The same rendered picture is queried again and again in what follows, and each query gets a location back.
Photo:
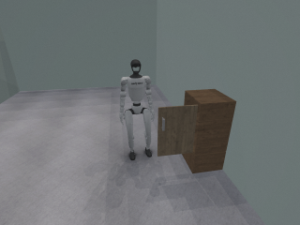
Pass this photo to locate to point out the robot thigh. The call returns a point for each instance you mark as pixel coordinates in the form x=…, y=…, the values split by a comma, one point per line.
x=129, y=123
x=147, y=121

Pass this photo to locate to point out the left robot hand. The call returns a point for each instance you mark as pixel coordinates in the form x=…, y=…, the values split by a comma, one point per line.
x=152, y=114

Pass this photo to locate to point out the robot right forearm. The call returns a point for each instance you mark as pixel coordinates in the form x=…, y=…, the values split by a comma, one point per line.
x=122, y=103

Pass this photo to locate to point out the robot left upper arm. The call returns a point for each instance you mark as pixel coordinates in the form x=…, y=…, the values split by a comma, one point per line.
x=147, y=85

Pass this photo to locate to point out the right robot hand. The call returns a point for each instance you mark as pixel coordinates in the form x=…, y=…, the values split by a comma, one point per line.
x=121, y=114

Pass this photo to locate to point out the robot left forearm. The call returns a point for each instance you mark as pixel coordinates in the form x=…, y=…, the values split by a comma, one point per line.
x=150, y=101

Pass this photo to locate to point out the left robot thigh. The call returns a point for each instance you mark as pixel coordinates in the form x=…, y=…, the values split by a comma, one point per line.
x=147, y=121

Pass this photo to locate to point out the handle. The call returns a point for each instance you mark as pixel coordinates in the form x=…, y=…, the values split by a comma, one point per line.
x=163, y=124

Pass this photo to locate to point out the right robot thigh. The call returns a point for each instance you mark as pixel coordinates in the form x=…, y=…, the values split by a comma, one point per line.
x=129, y=123

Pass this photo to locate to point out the robot right upper arm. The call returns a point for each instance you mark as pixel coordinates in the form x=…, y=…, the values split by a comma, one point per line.
x=123, y=85

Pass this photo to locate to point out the cupboard door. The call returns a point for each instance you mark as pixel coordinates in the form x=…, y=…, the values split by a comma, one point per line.
x=179, y=132

